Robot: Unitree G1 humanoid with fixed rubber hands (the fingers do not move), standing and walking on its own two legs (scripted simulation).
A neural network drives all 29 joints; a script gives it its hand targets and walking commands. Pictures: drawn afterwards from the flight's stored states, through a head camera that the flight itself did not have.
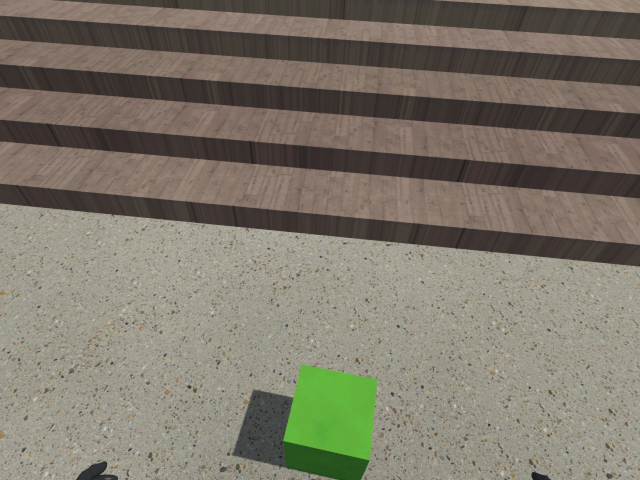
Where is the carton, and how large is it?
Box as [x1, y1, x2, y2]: [283, 364, 376, 479]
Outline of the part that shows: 302,364 283,440 286,466 338,479 360,479 369,460 376,379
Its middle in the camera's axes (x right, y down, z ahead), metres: +0.03 +0.51 +1.07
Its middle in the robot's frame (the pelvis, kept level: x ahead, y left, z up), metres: +0.41 -0.04 -0.66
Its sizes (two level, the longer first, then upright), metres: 0.210 0.200 0.250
